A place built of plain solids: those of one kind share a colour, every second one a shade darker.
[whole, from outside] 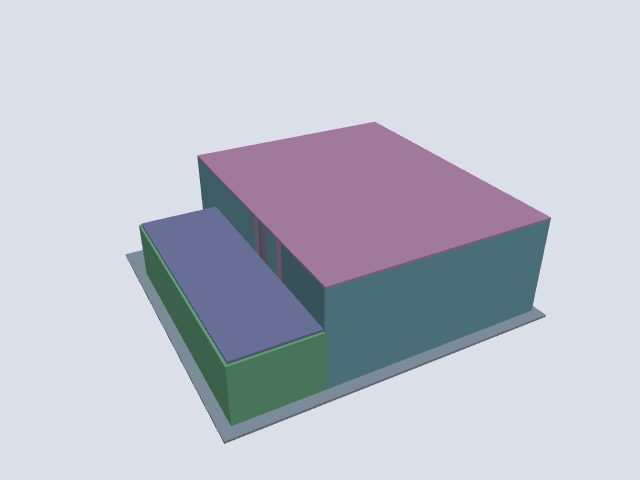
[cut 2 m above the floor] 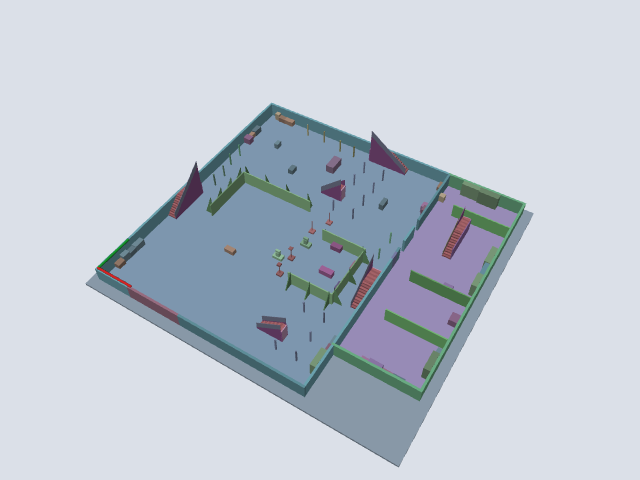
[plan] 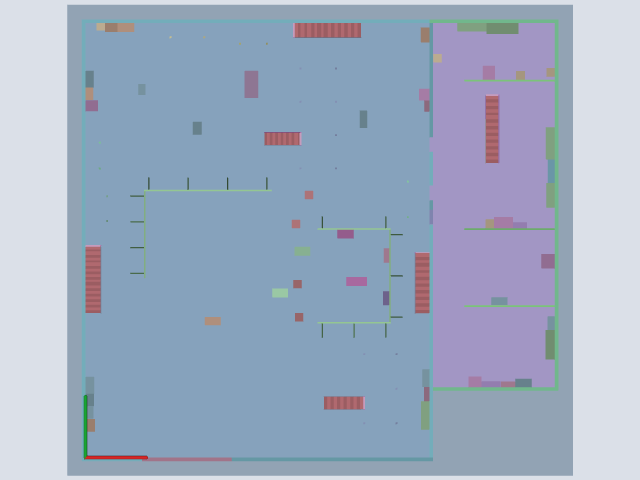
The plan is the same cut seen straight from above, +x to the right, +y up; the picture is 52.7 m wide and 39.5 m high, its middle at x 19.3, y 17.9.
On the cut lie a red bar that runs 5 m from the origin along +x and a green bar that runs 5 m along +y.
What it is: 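A film and television sound stage with a two-storey annex along one side; the building has no window; on its floor one built set and a cyclorama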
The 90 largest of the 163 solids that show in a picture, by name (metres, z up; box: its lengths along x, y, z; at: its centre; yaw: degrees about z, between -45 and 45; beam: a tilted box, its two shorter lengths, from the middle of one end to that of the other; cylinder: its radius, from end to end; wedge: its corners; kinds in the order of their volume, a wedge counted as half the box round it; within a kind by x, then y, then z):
{
 "floor_site_1": {"box": [41.62, 38.75, 0.3], "at": [19.31, 17.88, -0.45]},
 "wall_bay_1": {"box": [0.3, 35.75, 12.58], "at": [-0.15, 17.88, 6.29]},
 "wall_bay_2": {"box": [4.96, 0.3, 12.58], "at": [2.18, -0.15, 6.29]},
 "wall_bay_3": {"box": [28.91, 0.3, 12.58], "at": [14.15, 35.9, 6.29]},
 "wall_bay_4": {"box": [16.57, 0.3, 12.58], "at": [20.32, -0.15, 6.29]},
 "wall_bay_5": {"box": [0.3, 19.19, 12.58], "at": [28.46, 9.59, 6.29]},
 "wall_bay_6": {"box": [0.3, 0.79, 12.58], "at": [28.46, 20.78, 6.29]},
 "wall_bay_7": {"box": [0.3, 2.79, 12.58], "at": [28.46, 23.77, 6.29]},
 "wall_bay_8": {"box": [0.3, 9.39, 12.58], "at": [28.46, 31.06, 6.29]},
 "roof_bay_1": {"box": [28.91, 36.35, 0.3], "at": [14.15, 17.88, 12.73]},
 "floor_bay_1": {"box": [28.31, 35.75, 0.3], "at": [14.15, 17.88, -0.15]},
 "wall_annex_1": {"box": [10.61, 0.3, 7.44], "at": [33.62, 5.64, 3.72]},
 "wall_annex_2": {"box": [10.61, 0.3, 7.44], "at": [33.62, 35.9, 3.72]},
 "wall_annex_3": {"box": [0.3, 29.96, 7.44], "at": [38.77, 20.77, 3.72]},
 "floor_annex_ground_1": {"box": [10.31, 29.96, 0.3], "at": [33.47, 20.77, -0.15]},
 "roof_annex_1": {"box": [10.31, 29.96, 0.3], "at": [33.47, 20.77, 7.59]},
 "step_1": {"box": [1.25, 0.31, 1.99], "at": [0.62, 14.09, 0.94]},
 "step_2": {"box": [1.25, 0.31, 2.18], "at": [0.62, 14.32, 1.04]},
 "step_3": {"box": [1.25, 0.31, 2.57], "at": [0.62, 14.77, 1.23]},
 "step_4": {"box": [1.25, 0.31, 2.76], "at": [0.62, 15.0, 1.33]},
 "step_5": {"box": [1.25, 0.31, 3.15], "at": [0.62, 15.46, 1.52]},
 "step_6": {"box": [1.25, 0.31, 3.34], "at": [0.62, 15.68, 1.62]},
 "step_7": {"box": [1.25, 0.31, 3.53], "at": [0.62, 15.91, 1.72]},
 "step_8": {"box": [1.25, 0.31, 4.11], "at": [0.62, 16.6, 2.01]},
 "step_9": {"box": [1.25, 0.31, 4.31], "at": [0.62, 16.82, 2.1]},
 "step_10": {"box": [0.35, 1.17, 4.25], "at": [17.32, 35.17, 2.07]},
 "step_11": {"box": [0.31, 1.02, 2.57], "at": [17.33, 26.23, 1.23]},
 "step_12": {"box": [0.35, 1.17, 3.83], "at": [17.86, 35.17, 1.86]},
 "step_13": {"box": [0.35, 1.17, 3.41], "at": [18.41, 35.17, 1.65]},
 "step_14": {"box": [0.35, 1.17, 3.2], "at": [18.68, 35.17, 1.55]},
 "step_15": {"box": [0.35, 1.17, 2.78], "at": [19.22, 35.17, 1.34]},
 "step_16": {"box": [0.35, 1.17, 2.57], "at": [19.5, 35.17, 1.23]},
 "step_17": {"box": [0.35, 1.17, 2.36], "at": [19.77, 35.17, 1.13]},
 "step_18": {"box": [0.35, 1.17, 2.15], "at": [20.04, 35.17, 1.02]},
 "step_19": {"box": [0.35, 1.17, 1.94], "at": [20.31, 35.17, 0.92]},
 "step_20": {"box": [1.16, 0.33, 2.01], "at": [27.73, 14.49, 0.95]},
 "step_21": {"box": [1.16, 0.33, 2.2], "at": [27.73, 14.76, 1.05]},
 "step_22": {"box": [1.16, 0.33, 2.4], "at": [27.73, 15.04, 1.15]},
 "step_23": {"box": [1.16, 0.33, 2.6], "at": [27.73, 15.31, 1.25]},
 "step_24": {"box": [1.16, 0.33, 2.79], "at": [27.73, 15.58, 1.35]},
 "step_25": {"box": [1.16, 0.33, 2.99], "at": [27.73, 15.86, 1.44]},
 "step_26": {"box": [1.16, 0.33, 3.18], "at": [27.73, 16.13, 1.54]},
 "step_27": {"box": [1.16, 0.33, 3.38], "at": [27.73, 16.4, 1.64]},
 "step_28": {"box": [1.16, 0.33, 3.57], "at": [27.73, 16.67, 1.74]},
 "step_29": {"box": [1.01, 0.36, 2.35], "at": [33.47, 27.73, 1.13]},
 "step_30": {"box": [1.01, 0.36, 2.53], "at": [33.47, 28.01, 1.22]},
 "step_31": {"box": [1.01, 0.36, 2.88], "at": [33.47, 28.56, 1.39]},
 "step_32": {"box": [1.01, 0.36, 3.42], "at": [33.47, 29.39, 1.66]},
 "rack_1": {"box": [0.69, 2.36, 2.3], "at": [27.97, 3.46, 1.15]},
 "rack_2": {"box": [2.4, 0.7, 2.58], "at": [31.79, 35.4, 1.29]},
 "rack_3": {"box": [2.65, 0.89, 2.26], "at": [34.32, 35.31, 1.13]},
 "rack_4": {"box": [0.77, 2.43, 2.1], "at": [38.24, 9.27, 1.05]},
 "rack_5": {"box": [0.75, 2.65, 2.05], "at": [38.25, 25.86, 1.02]},
 "rack_6": {"box": [0.7, 2.05, 2.49], "at": [38.27, 21.57, 1.25]},
 "setwall_1": {"box": [0.12, 7.16, 5.31], "at": [4.88, 18.33, 2.65]},
 "setwall_2": {"box": [10.51, 0.12, 5.31], "at": [10.07, 21.97, 2.65]},
 "setwall_3": {"box": [6.02, 0.12, 3.82], "at": [22.11, 11.09, 1.91]},
 "setwall_4": {"box": [6.02, 0.12, 3.82], "at": [22.11, 18.81, 1.91]},
 "setwall_5": {"box": [0.12, 7.6, 3.82], "at": [25.06, 14.95, 1.91]},
 "door_bay_1": {"box": [7.38, 0.3, 6.48], "at": [8.35, -0.15, 3.24]},
 "wall_part_annex_ground_1": {"box": [7.46, 0.15, 3.42], "at": [34.89, 12.47, 1.71]},
 "wall_part_annex_ground_2": {"box": [7.46, 0.15, 3.42], "at": [34.89, 18.8, 1.71]},
 "wall_part_annex_ground_3": {"box": [7.46, 0.15, 3.42], "at": [34.89, 31.02, 1.71]},
 "wall_bay_lintel_1": {"box": [0.3, 1.2, 6.66], "at": [28.46, 19.79, 9.25]},
 "wall_bay_lintel_2": {"box": [0.3, 1.2, 10.38], "at": [28.46, 21.78, 7.39]},
 "wall_bay_lintel_3": {"box": [0.3, 1.2, 10.38], "at": [28.46, 25.76, 7.39]},
 "crate_1": {"box": [1.04, 0.92, 0.94], "at": [0.52, 28.95, 0.47]},
 "crate_2": {"box": [0.87, 0.98, 1.15], "at": [27.88, 29.87, 0.57]},
 "crate_3": {"box": [1.07, 0.88, 0.83], "at": [32.05, 6.23, 0.41]},
 "crate_4": {"box": [1.01, 1.15, 0.74], "at": [33.19, 31.67, 0.37]},
 "crate_5": {"box": [1.56, 0.93, 0.75], "at": [34.4, 19.34, 0.38]},
 "crate_6": {"box": [1.11, 1.21, 0.96], "at": [38.07, 16.15, 0.48]},
 "roadcase_1": {"box": [0.66, 1.03, 1.09], "at": [0.33, 3.69, 0.55]},
 "roadcase_2": {"box": [0.69, 1.38, 0.87], "at": [0.34, 31.14, 0.43]},
 "roadcase_3": {"box": [0.73, 1.41, 0.89], "at": [0.36, 5.95, 0.45]},
 "roadcase_4": {"box": [0.61, 1.44, 0.88], "at": [22.88, 27.83, 0.44]},
 "roadcase_5": {"box": [0.6, 1.47, 0.88], "at": [28.01, 6.53, 0.44]},
 "roadcase_6": {"box": [1.37, 0.7, 0.93], "at": [36.05, 6.14, 0.47]},
 "roadcase_7": {"box": [0.6, 1.15, 1.15], "at": [38.32, 11.06, 0.57]},
 "wall_stair_1": {"box": [0.1, 5.57, 6.17], "at": [34.02, 27.0, 3.04]},
 "cart_1": {"box": [1.13, 2.25, 1.12], "at": [13.65, 30.71, 0.56]},
 "lockers_1": {"box": [1.6, 0.48, 1.94], "at": [33.38, 6.03, 0.97]},
 "lockers_2": {"box": [1.15, 0.5, 1.89], "at": [35.76, 19.12, 0.94]},
 "wardrobe_1": {"box": [0.57, 1.94, 1.89], "at": [38.34, 23.56, 0.94]},
 "desk_1": {"box": [1.36, 0.73, 0.75], "at": [21.39, 18.38, 0.38]},
 "desk_2": {"box": [1.71, 0.76, 0.76], "at": [22.31, 14.49, 0.38]},
 "cabinet_1": {"box": [0.46, 1.16, 1.41], "at": [28.08, 5.22, 0.7]},
 "cabinet_2": {"box": [1.18, 0.46, 1.36], "at": [34.77, 6.02, 0.68]},
 "floor_wall_bay_door_1": {"box": [0.3, 1.2, 3.72], "at": [28.46, 19.79, 1.86]},
 "rail_1": {"wedge": [[1.24, 11.86, 0.24], [1.24, 11.86, 1.11], [1.24, 17.37, 4.93], [1.24, 17.37, 5.8], [1.29, 11.86, 0.24], [1.29, 11.86, 1.11], [1.29, 17.37, 4.93], [1.29, 17.37, 5.8]]}
}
